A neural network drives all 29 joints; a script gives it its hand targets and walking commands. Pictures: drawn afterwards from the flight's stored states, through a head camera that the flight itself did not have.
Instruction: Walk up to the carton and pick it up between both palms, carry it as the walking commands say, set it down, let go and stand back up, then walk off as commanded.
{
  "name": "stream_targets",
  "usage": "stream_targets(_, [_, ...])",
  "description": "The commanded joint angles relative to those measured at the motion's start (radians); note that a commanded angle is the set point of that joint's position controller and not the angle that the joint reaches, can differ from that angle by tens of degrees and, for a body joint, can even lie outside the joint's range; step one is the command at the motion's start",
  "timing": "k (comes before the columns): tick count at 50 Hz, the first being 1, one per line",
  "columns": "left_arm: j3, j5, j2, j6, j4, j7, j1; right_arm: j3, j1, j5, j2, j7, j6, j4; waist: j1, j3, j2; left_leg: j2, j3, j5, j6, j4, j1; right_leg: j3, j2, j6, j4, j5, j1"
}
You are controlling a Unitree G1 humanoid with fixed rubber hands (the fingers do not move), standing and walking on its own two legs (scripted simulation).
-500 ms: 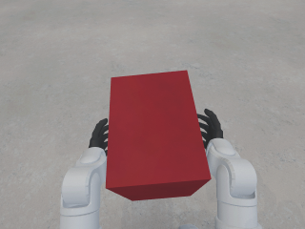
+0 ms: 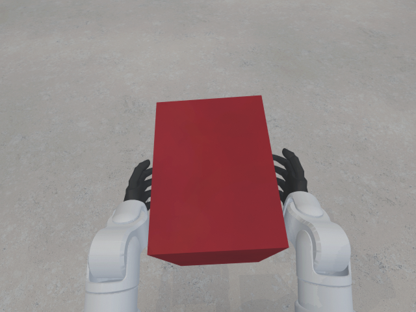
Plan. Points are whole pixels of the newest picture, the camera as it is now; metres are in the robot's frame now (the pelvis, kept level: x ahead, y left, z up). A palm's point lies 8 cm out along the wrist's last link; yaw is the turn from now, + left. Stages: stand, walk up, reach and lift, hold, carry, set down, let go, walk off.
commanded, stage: carry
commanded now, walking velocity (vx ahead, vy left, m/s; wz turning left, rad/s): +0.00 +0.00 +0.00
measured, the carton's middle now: (215, 193) +0.33 -0.01 +0.03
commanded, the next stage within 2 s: none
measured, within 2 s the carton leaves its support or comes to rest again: neither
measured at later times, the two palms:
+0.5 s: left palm (148, 137) +0.47 +0.14 +0.05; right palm (264, 122) +0.49 -0.13 +0.07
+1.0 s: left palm (151, 118) +0.53 +0.14 +0.05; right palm (261, 107) +0.54 -0.13 +0.06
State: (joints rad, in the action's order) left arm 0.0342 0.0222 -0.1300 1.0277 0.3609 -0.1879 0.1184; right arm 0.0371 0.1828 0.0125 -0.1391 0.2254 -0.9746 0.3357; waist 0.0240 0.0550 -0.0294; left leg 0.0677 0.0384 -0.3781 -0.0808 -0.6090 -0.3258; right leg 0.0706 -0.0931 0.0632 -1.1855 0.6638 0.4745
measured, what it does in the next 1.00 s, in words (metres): walks ahead: right foot, then left foot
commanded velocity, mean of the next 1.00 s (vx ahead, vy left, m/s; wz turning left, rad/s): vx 0.00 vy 0.00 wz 0.00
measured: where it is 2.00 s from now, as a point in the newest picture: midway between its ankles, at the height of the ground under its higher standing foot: outside the picture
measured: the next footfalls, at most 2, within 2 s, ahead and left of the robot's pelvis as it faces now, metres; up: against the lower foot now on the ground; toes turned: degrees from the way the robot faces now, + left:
right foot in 0.12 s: +0.15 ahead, -0.11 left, +0.00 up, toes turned +4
left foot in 0.42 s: +0.20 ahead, +0.08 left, +0.00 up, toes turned +2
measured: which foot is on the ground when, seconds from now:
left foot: down 0.00-0.14, up 0.16-0.40, down 0.42-1.00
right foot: up 0.00-0.10, down 0.12-0.44, up 0.46-0.62, down 0.64-1.00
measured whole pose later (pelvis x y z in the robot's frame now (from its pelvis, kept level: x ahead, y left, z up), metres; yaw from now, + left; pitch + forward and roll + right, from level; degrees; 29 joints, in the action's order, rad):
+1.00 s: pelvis +0.25 +0.00 +0.02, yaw +1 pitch +9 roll +0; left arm 0.04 0.02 -0.13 0.93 0.14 -0.19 0.12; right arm 0.05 0.16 -0.06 -0.13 0.18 -0.87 0.13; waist -0.01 0.10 -0.01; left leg 0.05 0.04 -0.28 -0.07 -0.62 -0.34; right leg 0.05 -0.04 -0.02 -0.59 0.27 0.38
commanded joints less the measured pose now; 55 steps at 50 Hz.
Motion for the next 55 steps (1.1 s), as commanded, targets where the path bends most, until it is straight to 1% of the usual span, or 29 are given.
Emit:
stream_targets(1, [-0.373,-0.137,-0.729,-0.022,-0.091,0.107,0.302,-0.474,0.254,0.125,-0.756,-0.143,-0.05,-0.037,-0.044,0.294,0.011,-0.181,-0.061,0.881,-0.019,-0.029,0.113,-0.152,0.047,-0.025,0.68,-0.594,-0.249])
stream_targets(2, [-0.254,-0.044,-0.646,-0.051,-0.307,0.114,0.307,-0.375,0.269,0.054,-0.673,-0.161,-0.028,-0.253,-0.046,0.304,0.008,-0.152,-0.061,0.758,-0.009,-0.045,0.031,-0.091,0.054,-0.04,0.673,-0.713,-0.353])
stream_targets(4, [-0.518,-0.235,-0.905,-0.06,0.185,0.112,0.498,-0.597,0.382,0.247,-0.912,-0.177,-0.027,0.182,-0.027,0.37,0.19,-0.044,-0.078,0.196,0.059,-0.188,-0.113,0.262,0.299,-0.144,0.626,-1.393,-0.472])
stream_targets(5, [-0.51,-0.24,-0.904,-0.057,0.215,0.113,0.519,-0.584,0.366,0.253,-0.944,-0.182,-0.041,0.13,-0.031,0.402,0.265,-0.03,-0.081,-0.07,0.063,-0.278,-0.156,0.293,0.349,-0.175,0.616,-1.603,-0.516])
stream_targets(7, [-0.322,-0.098,-0.746,-0.119,-0.101,0.126,0.539,-0.338,0.306,0.104,-0.798,-0.2,0.018,-0.298,-0.038,0.418,0.171,-0.042,-0.051,-0.153,0.064,-0.244,-0.206,0.303,0.362,-0.16,0.642,-1.687,-0.599])
stream_targets(8, [-0.445,-0.204,-0.852,-0.117,0.18,0.117,0.58,-0.48,0.368,0.217,-0.919,-0.187,0.021,-0.03,-0.037,0.424,0.178,-0.055,-0.049,-0.144,0.069,-0.191,-0.269,0.292,0.353,-0.151,0.629,-1.652,-0.705])
stream_targets(9, [-0.391,-0.153,-0.795,-0.119,0.041,0.113,0.503,-0.417,0.322,0.163,-0.849,-0.183,0.028,-0.127,-0.045,0.448,0.192,-0.052,-0.015,-0.144,0.077,-0.176,-0.352,0.289,0.328,-0.146,0.593,-1.74,-0.808])
stream_targets(10, [-0.408,-0.167,-0.786,-0.141,0.1,0.116,0.517,-0.442,0.346,0.185,-0.868,-0.184,0.053,-0.077,-0.047,0.494,0.161,-0.036,-0.021,-0.13,0.078,-0.226,-0.356,0.277,0.309,-0.112,0.584,-1.791,-0.824])
stream_targets(11, [-0.411,-0.162,-0.772,-0.158,0.1,0.115,0.478,-0.451,0.332,0.186,-0.851,-0.184,0.073,-0.038,-0.052,0.528,0.215,-0.039,-0.014,-0.105,0.087,-0.215,-0.372,0.256,0.301,-0.111,0.569,-1.836,-0.885])
stream_targets(16, [-0.497,-0.212,-0.798,-0.172,0.262,0.107,0.446,-0.502,0.262,0.212,-0.881,-0.174,0.09,0.072,-0.049,0.582,0.163,-0.04,0.027,0.112,0.066,0.01,-0.208,0.141,0.22,-0.086,0.555,-1.681,-0.781])
stream_targets(18, [-0.589,-0.282,-0.869,-0.144,0.384,0.099,0.442,-0.564,0.292,0.269,-0.921,-0.162,0.079,0.267,-0.019,0.626,0.103,-0.091,-0.037,0.594,0.034,0.188,0.133,0.037,0.167,-0.06,0.481,-1.376,-0.536])
stream_targets(20, [-0.487,-0.181,-0.754,-0.127,0.095,0.107,0.381,-0.408,0.177,0.144,-0.807,-0.172,0.07,-0.049,-0.015,0.647,-0.167,-0.287,-0.226,1.513,-0.057,-0.042,0.569,-0.021,0.085,-0.027,0.402,-0.58,-0.064])
stream_targets(21, [-0.48,-0.168,-0.742,-0.134,0.057,0.116,0.397,-0.385,0.196,0.124,-0.782,-0.172,0.09,-0.055,-0.011,0.62,-0.266,-0.341,-0.267,1.677,-0.091,-0.034,0.653,-0.024,0.057,-0.028,0.382,-0.185,0.072])
stream_targets(22, [-0.445,-0.138,-0.731,-0.134,-0.075,0.125,0.353,-0.361,0.2,0.088,-0.756,-0.177,0.097,-0.122,-0.009,0.576,-0.188,-0.344,-0.251,1.611,-0.106,-0.026,0.651,-0.048,0.08,-0.036,0.421,-0.094,0.12])
stream_targets(24, [-0.44,-0.123,-0.713,-0.161,-0.095,0.131,0.38,-0.341,0.219,0.065,-0.729,-0.187,0.123,-0.147,-0.012,0.539,-0.191,-0.33,-0.233,1.49,-0.098,-0.024,0.614,-0.073,0.089,-0.047,0.581,-0.141,0.108])
stream_targets(28, [-0.419,-0.106,-0.722,-0.208,-0.135,0.147,0.437,-0.325,0.206,0.037,-0.74,-0.209,0.141,-0.265,-0.021,0.456,-0.082,-0.235,-0.128,1.275,0.008,-0.027,0.352,-0.061,0.101,-0.088,0.638,-0.629,-0.158])
stream_targets(30, [-0.499,-0.173,-0.806,-0.202,0.05,0.146,0.494,-0.447,0.305,0.126,-0.853,-0.208,0.136,-0.059,-0.021,0.489,-0.053,-0.225,-0.133,1.099,0.019,-0.01,0.291,-0.012,0.139,-0.101,0.61,-0.745,-0.249])
stream_targets(32, [-0.417,-0.105,-0.724,-0.223,-0.061,0.149,0.49,-0.376,0.278,0.071,-0.8,-0.222,0.148,-0.227,-0.02,0.479,-0.011,-0.203,-0.126,1.002,0.001,-0.015,0.24,0.005,0.154,-0.097,0.63,-0.799,-0.264])
stream_targets(34, [-0.416,-0.13,-0.737,-0.22,-0.033,0.146,0.483,-0.39,0.312,0.11,-0.79,-0.21,0.151,-0.137,-0.016,0.47,0.08,-0.192,-0.104,1.02,0.038,-0.061,0.192,-0.006,0.151,-0.114,0.591,-0.951,-0.334])
stream_targets(35, [-0.474,-0.211,-0.787,-0.209,0.167,0.125,0.541,-0.448,0.372,0.195,-0.85,-0.186,0.14,0.067,-0.016,0.469,0.079,-0.183,-0.1,0.935,0.04,-0.045,0.184,0.012,0.157,-0.126,0.58,-0.987,-0.34])
stream_targets(37, [-0.474,-0.219,-0.776,-0.181,0.169,0.114,0.501,-0.434,0.312,0.184,-0.831,-0.17,0.112,0.075,-0.016,0.513,0.046,-0.186,-0.113,0.91,0.031,-0.018,0.21,0.012,0.158,-0.128,0.576,-0.964,-0.346])
stream_targets(41, [-0.413,-0.15,-0.732,-0.152,-0.039,0.118,0.397,-0.373,0.246,0.111,-0.774,-0.167,0.096,-0.096,-0.025,0.501,0.053,-0.145,-0.059,0.912,0.009,-0.066,0.182,-0.02,0.142,-0.102,0.602,-1.059,-0.376])
stream_targets(43, [-0.436,-0.181,-0.76,-0.158,0.023,0.121,0.414,-0.401,0.294,0.146,-0.781,-0.167,0.108,0.002,-0.023,0.505,0.104,-0.128,-0.042,0.81,0.034,-0.035,0.118,-0.009,0.151,-0.117,0.556,-1.194,-0.445])
stream_targets(45, [-0.414,-0.16,-0.755,-0.173,-0.036,0.134,0.406,-0.391,0.295,0.122,-0.785,-0.174,0.117,-0.067,-0.023,0.488,0.154,-0.11,-0.016,0.663,0.035,-0.02,0.05,0.012,0.165,-0.127,0.554,-1.296,-0.499])
stream_targets(46, [-0.415,-0.147,-0.752,-0.17,-0.057,0.136,0.418,-0.386,0.296,0.119,-0.781,-0.181,0.119,-0.085,-0.022,0.495,0.116,-0.115,-0.029,0.652,0.045,0.018,0.053,0.022,0.18,-0.133,0.543,-1.294,-0.501])
stream_targets(51, [-0.428,-0.151,-0.737,-0.192,-0.017,0.138,0.44,-0.383,0.27,0.119,-0.799,-0.196,0.128,-0.118,-0.012,0.503,-0.051,-0.197,-0.111,1.215,0.005,-0.033,0.386,-0.076,0.085,-0.089,0.582,-0.761,-0.178])
stream_targets(52, [-0.479,-0.214,-0.79,-0.18,0.108,0.133,0.451,-0.429,0.258,0.164,-0.846,-0.184,0.118,-0.003,-0.012,0.506,-0.052,-0.205,-0.114,1.218,0.007,-0.039,0.415,-0.066,0.086,-0.087,0.608,-0.717,-0.157])
stream_targets(54, [-0.422,-0.139,-0.731,-0.185,-0.048,0.142,0.423,-0.37,0.213,0.085,-0.792,-0.192,0.116,-0.18,-0.015,0.501,-0.022,-0.175,-0.07,1.09,0.006,-0.088,0.32,-0.046,0.104,-0.085,0.651,-0.868,-0.252])
stream_targets(55, [-0.48,-0.196,-0.788,-0.185,0.104,0.138,0.45,-0.449,0.288,0.158,-0.844,-0.186,0.12,0.006,-0.024,0.489,0.056,-0.127,-0.027,0.884,0.019,-0.106,0.212,-0.011,0.133,-0.09,0.656,-1.088,-0.362])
